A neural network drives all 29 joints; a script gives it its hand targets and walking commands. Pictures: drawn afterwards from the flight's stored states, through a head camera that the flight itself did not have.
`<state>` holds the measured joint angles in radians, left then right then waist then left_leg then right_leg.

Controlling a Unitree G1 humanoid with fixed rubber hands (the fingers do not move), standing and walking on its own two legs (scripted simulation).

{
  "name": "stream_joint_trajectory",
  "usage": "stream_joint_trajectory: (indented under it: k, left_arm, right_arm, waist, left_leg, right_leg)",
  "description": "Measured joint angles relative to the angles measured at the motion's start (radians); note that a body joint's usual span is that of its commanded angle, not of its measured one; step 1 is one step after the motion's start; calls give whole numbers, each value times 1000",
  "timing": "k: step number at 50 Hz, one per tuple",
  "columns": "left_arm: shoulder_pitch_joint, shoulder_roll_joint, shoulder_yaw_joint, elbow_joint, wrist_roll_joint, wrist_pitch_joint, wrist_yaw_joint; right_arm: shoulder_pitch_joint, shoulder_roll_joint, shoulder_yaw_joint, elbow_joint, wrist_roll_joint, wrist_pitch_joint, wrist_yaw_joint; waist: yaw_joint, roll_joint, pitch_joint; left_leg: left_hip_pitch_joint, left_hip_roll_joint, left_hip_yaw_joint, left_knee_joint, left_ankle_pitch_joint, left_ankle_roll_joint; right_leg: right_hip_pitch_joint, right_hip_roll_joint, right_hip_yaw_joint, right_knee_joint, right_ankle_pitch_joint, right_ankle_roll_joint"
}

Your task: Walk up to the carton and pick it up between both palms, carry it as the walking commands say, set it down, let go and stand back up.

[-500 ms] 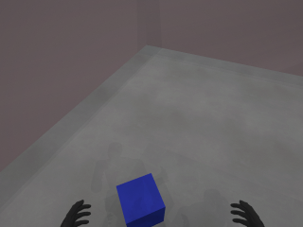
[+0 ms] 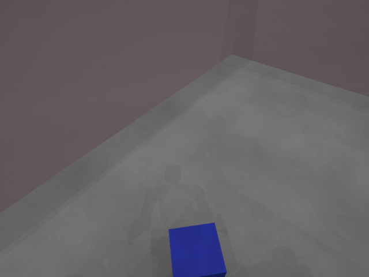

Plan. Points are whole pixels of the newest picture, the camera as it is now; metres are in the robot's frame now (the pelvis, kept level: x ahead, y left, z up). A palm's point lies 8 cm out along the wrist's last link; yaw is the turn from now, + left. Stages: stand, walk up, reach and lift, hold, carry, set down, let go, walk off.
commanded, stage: stand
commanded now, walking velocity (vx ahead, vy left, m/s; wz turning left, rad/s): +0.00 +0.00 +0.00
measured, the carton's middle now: (195, 258) +0.37 -0.01 -0.63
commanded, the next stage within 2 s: none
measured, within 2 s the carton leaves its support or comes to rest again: neither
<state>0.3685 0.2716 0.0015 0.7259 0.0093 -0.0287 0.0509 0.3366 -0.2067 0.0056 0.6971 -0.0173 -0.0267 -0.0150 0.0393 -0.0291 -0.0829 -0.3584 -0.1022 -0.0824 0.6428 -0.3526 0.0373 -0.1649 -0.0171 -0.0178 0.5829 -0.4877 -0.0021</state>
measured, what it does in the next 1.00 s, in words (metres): stands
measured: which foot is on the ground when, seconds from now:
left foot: down 0.00-1.00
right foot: down 0.00-1.00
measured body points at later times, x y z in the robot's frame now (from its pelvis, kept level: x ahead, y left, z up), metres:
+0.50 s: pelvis -0.01 -0.01 +0.00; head +0.00 +0.00 +0.45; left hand -0.02 +0.25 -0.15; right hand +0.04 -0.26 -0.14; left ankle -0.02 +0.10 -0.72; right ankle -0.12 -0.11 -0.72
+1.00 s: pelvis -0.02 -0.03 +0.00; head -0.01 -0.01 +0.45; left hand -0.10 +0.20 -0.16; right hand +0.00 -0.25 -0.15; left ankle -0.02 +0.10 -0.72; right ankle -0.12 -0.11 -0.72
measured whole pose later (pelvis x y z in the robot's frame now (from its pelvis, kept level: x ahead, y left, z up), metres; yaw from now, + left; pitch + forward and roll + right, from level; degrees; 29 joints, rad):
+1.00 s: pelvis -0.02 -0.03 +0.00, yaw +7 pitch +0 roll +0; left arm 0.40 0.20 -0.02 1.08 0.02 0.02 0.06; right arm 0.33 -0.14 0.04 1.06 -0.02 0.03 -0.06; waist 0.02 -0.04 0.01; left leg -0.33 -0.09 -0.17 0.66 -0.32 0.00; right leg -0.07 0.01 -0.15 0.54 -0.47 -0.04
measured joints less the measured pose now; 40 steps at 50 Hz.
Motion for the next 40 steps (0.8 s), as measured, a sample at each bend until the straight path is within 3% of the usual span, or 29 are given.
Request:
stream_joint_trajectory:
  k: [19, 40]
  left_arm:
    - [-20, -2, -11, 128, 7, 51, 15]
    - [29, -46, -17, 307, 9, 56, 11]
  right_arm:
    - [16, -19, 2, 143, -2, 37, -31]
    - [10, 50, 29, 307, -2, 52, -37]
  waist:
    - [-17, -6, 49]
    - [-18, -6, 84]
  left_leg:
    - [-9, 1, -48, 73, -32, -13]
    - [21, 0, -84, 27, 19, -27]
  right_leg:
    - [44, 10, -83, 13, -33, -20]
    - [87, 15, -123, -37, 6, -31]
